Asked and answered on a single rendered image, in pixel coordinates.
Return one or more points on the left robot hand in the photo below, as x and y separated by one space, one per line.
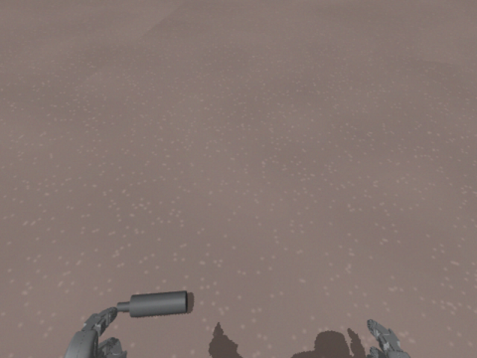
84 343

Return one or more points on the bottle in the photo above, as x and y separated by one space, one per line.
155 304

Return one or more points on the right robot hand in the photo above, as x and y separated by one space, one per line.
388 342

